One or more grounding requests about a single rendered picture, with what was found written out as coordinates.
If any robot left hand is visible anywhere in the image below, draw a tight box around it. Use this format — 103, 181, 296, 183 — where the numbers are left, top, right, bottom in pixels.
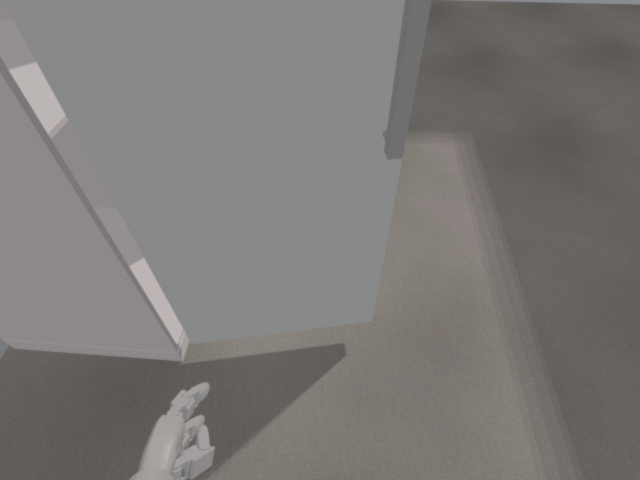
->
138, 382, 215, 480

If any handle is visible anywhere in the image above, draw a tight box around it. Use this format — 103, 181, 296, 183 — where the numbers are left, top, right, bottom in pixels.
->
383, 0, 432, 160

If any fridge door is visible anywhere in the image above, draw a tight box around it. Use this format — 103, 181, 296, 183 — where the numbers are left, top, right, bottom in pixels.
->
3, 0, 405, 344

